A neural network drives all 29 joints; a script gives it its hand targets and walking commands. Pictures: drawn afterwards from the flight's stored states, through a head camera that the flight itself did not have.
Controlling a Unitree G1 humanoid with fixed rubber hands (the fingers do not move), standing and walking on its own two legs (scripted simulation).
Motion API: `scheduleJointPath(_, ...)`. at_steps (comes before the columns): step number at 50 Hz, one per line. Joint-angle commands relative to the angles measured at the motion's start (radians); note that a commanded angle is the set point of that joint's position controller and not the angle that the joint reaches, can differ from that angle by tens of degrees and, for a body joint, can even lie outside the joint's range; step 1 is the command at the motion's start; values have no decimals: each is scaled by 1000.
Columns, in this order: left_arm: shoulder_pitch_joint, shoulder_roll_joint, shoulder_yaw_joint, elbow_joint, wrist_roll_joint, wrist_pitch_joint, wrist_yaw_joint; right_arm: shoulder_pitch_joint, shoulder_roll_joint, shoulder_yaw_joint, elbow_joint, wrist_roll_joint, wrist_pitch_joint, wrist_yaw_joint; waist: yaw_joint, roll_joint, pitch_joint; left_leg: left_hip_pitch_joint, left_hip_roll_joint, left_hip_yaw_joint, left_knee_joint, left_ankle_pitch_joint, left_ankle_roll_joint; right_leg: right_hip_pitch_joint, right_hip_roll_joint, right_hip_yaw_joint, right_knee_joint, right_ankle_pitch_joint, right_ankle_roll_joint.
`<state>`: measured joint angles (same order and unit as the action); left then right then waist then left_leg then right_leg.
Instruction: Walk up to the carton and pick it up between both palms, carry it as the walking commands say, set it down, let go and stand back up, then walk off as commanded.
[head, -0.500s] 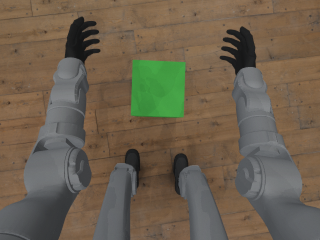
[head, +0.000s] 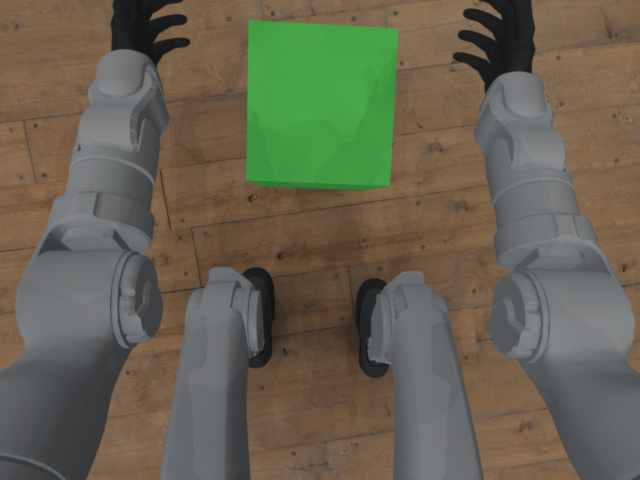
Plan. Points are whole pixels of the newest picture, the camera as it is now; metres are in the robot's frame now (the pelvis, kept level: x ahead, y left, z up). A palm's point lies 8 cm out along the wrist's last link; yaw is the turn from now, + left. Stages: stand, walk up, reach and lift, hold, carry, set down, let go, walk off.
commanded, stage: reach and lift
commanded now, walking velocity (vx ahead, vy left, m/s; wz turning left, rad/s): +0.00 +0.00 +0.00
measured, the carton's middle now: (317, 123) +0.52 +0.01 -0.38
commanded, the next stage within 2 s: none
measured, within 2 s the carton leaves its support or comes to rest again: neither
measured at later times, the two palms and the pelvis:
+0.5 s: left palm (187, 91) +0.53 +0.19 -0.27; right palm (446, 105) +0.53 -0.16 -0.27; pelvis -0.02 +0.00 -0.10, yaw +0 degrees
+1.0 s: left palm (198, 99) +0.53 +0.19 -0.31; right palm (433, 112) +0.53 -0.16 -0.31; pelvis -0.02 -0.01 -0.14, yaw +0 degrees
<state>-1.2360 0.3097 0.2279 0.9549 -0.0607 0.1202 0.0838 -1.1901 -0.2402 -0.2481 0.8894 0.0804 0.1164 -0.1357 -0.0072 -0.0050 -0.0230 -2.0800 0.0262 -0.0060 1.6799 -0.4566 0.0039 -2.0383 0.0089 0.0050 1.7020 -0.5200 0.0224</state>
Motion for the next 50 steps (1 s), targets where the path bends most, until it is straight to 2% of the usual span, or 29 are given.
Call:
scheduleJointPath(1,-288,118,-18,-109,-30,-18,13,-273,-125,22,-102,36,-18,-5,1,41,-1159,739,-82,41,-35,322,-28,444,80,-76,-85,296,23)
scheduleJointPath(9,-351,132,-45,-22,-57,-37,25,-334,-150,42,-1,71,-38,0,4,48,-1048,655,-65,31,79,270,-27,308,64,-76,26,232,20)
scheduleJointPath(17,-418,150,-86,70,-95,-61,30,-403,-167,64,75,90,-65,-4,2,38,-969,583,-56,20,183,242,-23,259,50,-71,135,203,22)
scheduleJointPath(31,-523,209,-179,152,-179,-115,23,-504,-198,155,151,162,-109,-12,3,24,-892,500,-32,4,344,268,-29,285,34,-35,293,259,24)
scheduleJointPath(40,-567,251,-205,119,-221,-116,33,-549,-221,209,111,224,-105,-25,24,14,-998,535,-30,21,397,284,-30,387,37,-31,340,292,26)
scheduleJointPath(50,-531,215,-189,191,-198,-113,15,-520,-182,186,179,186,-99,-9,8,23,-802,442,-35,16,379,229,-27,283,39,-31,327,231,21)
